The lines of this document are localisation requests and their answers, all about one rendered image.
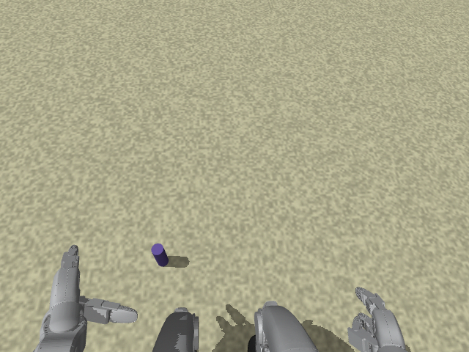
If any left robot arm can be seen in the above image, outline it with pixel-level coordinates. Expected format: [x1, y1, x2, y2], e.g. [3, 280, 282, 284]
[33, 301, 87, 352]

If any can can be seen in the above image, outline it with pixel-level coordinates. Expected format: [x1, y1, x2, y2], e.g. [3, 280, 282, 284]
[151, 243, 169, 267]

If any left robot hand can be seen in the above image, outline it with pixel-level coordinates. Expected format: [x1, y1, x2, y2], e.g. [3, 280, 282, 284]
[49, 245, 138, 324]

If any right robot hand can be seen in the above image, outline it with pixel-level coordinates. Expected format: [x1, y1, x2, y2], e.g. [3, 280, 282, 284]
[347, 287, 406, 352]

